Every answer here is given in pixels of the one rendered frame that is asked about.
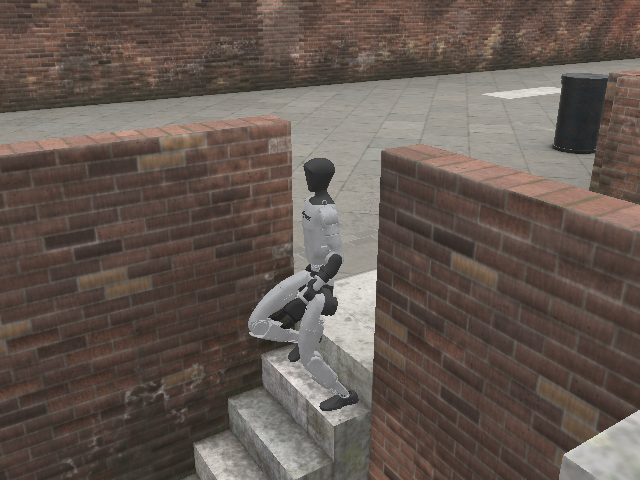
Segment stairs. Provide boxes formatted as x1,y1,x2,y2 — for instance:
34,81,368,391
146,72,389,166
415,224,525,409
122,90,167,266
180,317,373,480

